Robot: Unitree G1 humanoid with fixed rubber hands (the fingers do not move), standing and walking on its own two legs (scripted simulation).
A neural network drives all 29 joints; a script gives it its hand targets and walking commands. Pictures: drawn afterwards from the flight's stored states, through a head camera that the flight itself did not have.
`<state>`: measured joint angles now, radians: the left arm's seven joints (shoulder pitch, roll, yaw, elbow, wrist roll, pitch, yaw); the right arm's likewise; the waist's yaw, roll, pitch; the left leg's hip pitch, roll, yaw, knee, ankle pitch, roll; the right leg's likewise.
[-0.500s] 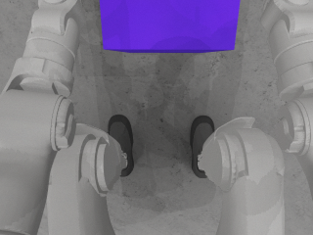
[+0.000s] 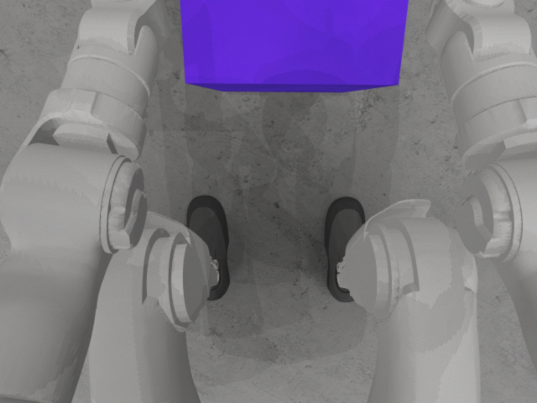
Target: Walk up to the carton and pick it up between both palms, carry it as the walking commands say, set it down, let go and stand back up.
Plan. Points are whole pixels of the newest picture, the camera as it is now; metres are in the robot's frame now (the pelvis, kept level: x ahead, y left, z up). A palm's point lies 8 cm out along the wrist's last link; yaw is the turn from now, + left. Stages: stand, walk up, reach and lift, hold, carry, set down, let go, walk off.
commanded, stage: reach and lift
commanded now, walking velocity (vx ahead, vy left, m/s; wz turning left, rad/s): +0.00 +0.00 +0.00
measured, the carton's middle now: out of the picture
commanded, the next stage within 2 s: none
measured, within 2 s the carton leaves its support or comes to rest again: leaves its support in 0.88 s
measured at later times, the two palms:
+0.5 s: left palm out of the picture +0.57 +0.13 -0.18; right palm out of the picture +0.56 -0.17 -0.18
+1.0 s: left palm out of the picture +0.58 +0.12 -0.15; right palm out of the picture +0.56 -0.18 -0.15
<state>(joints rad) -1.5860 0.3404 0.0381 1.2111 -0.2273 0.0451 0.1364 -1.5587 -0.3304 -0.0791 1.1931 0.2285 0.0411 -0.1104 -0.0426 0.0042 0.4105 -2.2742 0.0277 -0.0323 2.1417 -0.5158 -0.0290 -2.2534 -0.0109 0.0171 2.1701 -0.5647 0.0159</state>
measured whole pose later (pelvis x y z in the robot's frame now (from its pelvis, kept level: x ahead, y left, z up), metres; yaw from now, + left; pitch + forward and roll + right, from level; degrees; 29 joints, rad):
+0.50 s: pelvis +0.00 +0.00 -0.01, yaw -1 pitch +35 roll +0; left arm -1.58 0.30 0.17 1.16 -0.11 0.12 0.11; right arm -1.55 -0.29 -0.20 1.11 0.10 0.13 -0.07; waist -0.03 0.02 0.44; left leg -2.27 -0.01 -0.05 2.20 -0.54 -0.04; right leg -2.24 0.00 0.03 2.22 -0.58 0.03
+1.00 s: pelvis +0.01 +0.01 -0.01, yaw -2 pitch +39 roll +0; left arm -1.44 0.21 0.25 0.94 -0.03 0.23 0.14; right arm -1.41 -0.24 -0.25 0.91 0.04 0.25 -0.10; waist -0.03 0.02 0.28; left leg -2.31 -0.03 -0.06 2.19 -0.57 -0.05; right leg -2.29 0.03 0.04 2.20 -0.59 0.05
